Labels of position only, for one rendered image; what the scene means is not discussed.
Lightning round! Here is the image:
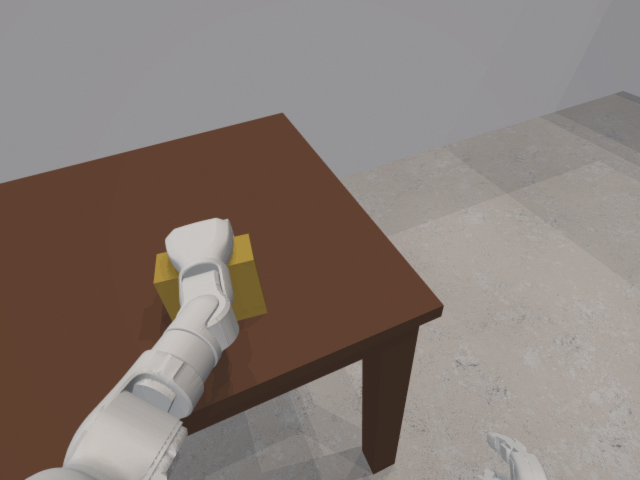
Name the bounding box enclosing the robot right hand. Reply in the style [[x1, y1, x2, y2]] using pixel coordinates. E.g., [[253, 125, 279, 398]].
[[477, 432, 549, 480]]

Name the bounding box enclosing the table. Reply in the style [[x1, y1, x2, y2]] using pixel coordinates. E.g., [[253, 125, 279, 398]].
[[0, 113, 444, 480]]

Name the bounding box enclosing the robot left upper arm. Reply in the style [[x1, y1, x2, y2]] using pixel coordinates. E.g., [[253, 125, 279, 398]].
[[25, 390, 188, 480]]

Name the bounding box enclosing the robot left forearm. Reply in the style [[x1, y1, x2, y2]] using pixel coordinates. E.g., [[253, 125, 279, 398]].
[[63, 258, 239, 467]]

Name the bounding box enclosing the sponge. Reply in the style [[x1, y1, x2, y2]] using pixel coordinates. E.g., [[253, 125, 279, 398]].
[[153, 233, 267, 322]]

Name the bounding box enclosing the robot left hand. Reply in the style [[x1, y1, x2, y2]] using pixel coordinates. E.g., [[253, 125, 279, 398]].
[[165, 218, 234, 273]]

